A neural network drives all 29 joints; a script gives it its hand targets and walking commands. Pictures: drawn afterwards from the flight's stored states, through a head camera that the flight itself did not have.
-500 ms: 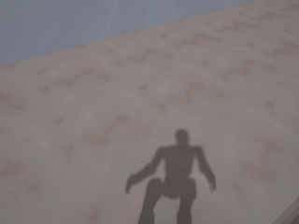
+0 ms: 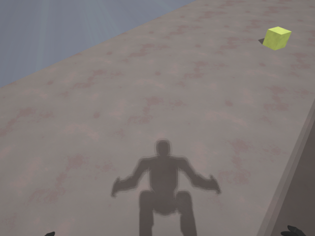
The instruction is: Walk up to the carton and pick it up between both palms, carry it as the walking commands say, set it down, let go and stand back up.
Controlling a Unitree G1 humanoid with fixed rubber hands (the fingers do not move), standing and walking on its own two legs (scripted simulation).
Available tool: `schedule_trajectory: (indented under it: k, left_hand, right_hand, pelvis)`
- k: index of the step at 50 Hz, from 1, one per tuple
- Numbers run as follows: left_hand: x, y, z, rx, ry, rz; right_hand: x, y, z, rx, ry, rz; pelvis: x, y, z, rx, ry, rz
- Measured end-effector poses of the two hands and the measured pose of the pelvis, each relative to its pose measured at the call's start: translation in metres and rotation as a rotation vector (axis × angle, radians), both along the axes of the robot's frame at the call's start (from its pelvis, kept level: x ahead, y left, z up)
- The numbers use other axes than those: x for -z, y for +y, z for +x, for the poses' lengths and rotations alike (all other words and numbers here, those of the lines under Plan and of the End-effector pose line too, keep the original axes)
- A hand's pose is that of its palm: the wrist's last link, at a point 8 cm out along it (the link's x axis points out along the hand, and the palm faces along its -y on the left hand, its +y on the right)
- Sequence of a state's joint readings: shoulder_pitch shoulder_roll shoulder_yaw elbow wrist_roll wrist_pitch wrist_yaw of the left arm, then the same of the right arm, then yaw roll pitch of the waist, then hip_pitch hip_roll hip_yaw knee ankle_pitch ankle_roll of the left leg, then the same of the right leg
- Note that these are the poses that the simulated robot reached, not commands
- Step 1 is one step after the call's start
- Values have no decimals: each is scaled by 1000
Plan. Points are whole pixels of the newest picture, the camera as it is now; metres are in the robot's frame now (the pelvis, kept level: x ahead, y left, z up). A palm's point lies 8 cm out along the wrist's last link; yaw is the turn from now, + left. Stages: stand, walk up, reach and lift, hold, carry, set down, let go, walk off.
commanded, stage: walk up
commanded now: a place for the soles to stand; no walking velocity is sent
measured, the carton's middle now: (276, 38) +2.62 -1.50 -0.65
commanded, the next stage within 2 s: none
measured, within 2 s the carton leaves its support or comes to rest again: neither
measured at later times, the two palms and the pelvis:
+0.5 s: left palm (145, 121) +0.58 +0.09 -0.09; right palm out of the picture +0.14 -0.47 -0.10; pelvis +0.28 -0.14 -0.01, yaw -22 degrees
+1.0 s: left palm (184, 80) +0.87 -0.10 -0.09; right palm out of the picture +0.44 -0.62 -0.11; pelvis +0.58 -0.30 -0.02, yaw -30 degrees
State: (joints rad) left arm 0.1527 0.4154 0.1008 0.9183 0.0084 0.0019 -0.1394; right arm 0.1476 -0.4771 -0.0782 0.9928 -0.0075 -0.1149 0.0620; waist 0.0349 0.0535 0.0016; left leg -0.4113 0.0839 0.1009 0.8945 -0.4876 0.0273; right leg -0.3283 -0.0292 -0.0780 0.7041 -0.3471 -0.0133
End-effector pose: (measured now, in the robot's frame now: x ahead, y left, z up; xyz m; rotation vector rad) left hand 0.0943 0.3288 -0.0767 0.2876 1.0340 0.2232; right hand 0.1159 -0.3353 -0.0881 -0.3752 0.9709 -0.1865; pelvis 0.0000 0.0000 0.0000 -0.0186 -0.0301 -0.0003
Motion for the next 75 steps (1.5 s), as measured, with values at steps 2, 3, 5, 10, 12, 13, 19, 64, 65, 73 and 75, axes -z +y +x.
schedule_trajectory:
  k: [2, 3, 5, 10, 12, 13, 19, 64, 65, 73, 75]
  left_hand:
    - [13, -9, 19, 16, 17, -31]
    - [21, -12, 30, 29, 28, -41]
    - [34, -24, 54, 66, 73, -50]
    - [38, -68, 141, 195, 114, -105]
    - [33, -87, 184, 251, 93, -115]
    - [30, -96, 208, 278, 82, -116]
    - [12, -166, 362, 446, -13, -74]
    - [34, -464, 851, 523, 119, 81]
    - [39, -469, 860, 514, 133, 82]
    - [33, -575, 963, 640, 88, 52]
    - [26, -609, 994, 686, 44, 40]
  right_hand:
    - [-5, 5, 11, -18, 9, -5]
    - [-6, 4, 14, -14, 7, -16]
    - [-11, -3, 15, 36, -4, -41]
    - [-28, -34, 1, 223, 29, -85]
    - [-32, -49, -4, 287, 57, -96]
    - [-33, -56, -7, 314, 72, -101]
    - [-21, -98, -16, 451, 224, -91]
    - [14, -398, 585, 448, 28, 38]
    - [15, -406, 601, 448, 6, 27]
    - [11, -453, 641, 562, -39, 42]
    - [17, -467, 636, 589, -4, 53]
  pelvis:
    - [0, -3, 19, 18, 2, 12]
    - [3, -5, 29, 44, 3, 24]
    - [4, -10, 49, 106, 14, 54]
    - [-7, -28, 103, 189, 22, 83]
    - [-10, -37, 125, 228, 24, 87]
    - [-11, -43, 135, 240, 24, 87]
    - [-3, -87, 210, 309, 31, 73]
    - [12, -400, 746, 551, 34, 28]
    - [15, -406, 757, 559, 28, 43]
    - [8, -468, 825, 610, -13, 102]
    - [8, -486, 841, 612, -14, 98]
